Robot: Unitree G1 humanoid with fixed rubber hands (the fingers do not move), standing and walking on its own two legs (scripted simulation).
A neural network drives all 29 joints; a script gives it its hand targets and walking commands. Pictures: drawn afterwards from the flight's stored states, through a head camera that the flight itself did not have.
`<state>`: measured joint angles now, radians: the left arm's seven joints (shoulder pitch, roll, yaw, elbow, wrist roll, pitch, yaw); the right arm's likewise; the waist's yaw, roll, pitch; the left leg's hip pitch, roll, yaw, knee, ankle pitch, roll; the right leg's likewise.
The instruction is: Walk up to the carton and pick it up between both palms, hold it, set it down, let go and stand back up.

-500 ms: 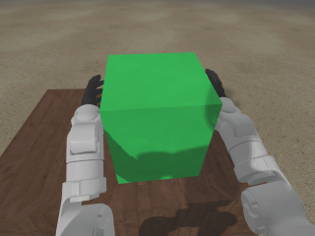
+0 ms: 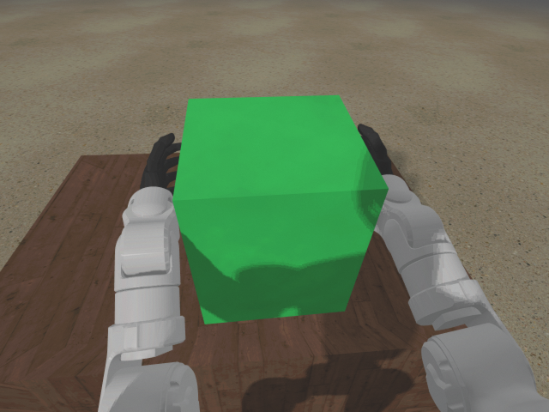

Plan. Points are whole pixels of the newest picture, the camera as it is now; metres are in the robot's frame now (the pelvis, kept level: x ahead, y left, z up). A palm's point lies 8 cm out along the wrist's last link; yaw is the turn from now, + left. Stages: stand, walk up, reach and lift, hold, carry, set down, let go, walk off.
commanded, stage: hold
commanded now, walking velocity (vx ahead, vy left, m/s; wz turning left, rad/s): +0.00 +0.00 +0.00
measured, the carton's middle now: (271, 211) +0.35 +0.01 +0.17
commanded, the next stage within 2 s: set down in 0.36 s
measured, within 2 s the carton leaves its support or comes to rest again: neither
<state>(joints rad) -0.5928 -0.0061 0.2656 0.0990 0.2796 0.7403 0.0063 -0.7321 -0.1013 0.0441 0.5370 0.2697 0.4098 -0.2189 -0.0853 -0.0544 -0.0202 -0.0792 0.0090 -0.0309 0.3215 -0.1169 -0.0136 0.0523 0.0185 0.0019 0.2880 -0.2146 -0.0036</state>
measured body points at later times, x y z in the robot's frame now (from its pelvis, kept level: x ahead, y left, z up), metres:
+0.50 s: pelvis +0.00 +0.00 +0.00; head -0.06 +0.03 +0.45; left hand +0.37 +0.16 +0.21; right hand +0.38 -0.14 +0.22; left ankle +0.05 +0.13 -0.75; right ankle -0.03 -0.11 -0.75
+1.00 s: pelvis +0.01 -0.01 +0.00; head -0.02 +0.03 +0.45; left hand +0.39 +0.17 +0.16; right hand +0.40 -0.14 +0.16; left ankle +0.05 +0.13 -0.75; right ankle -0.03 -0.11 -0.75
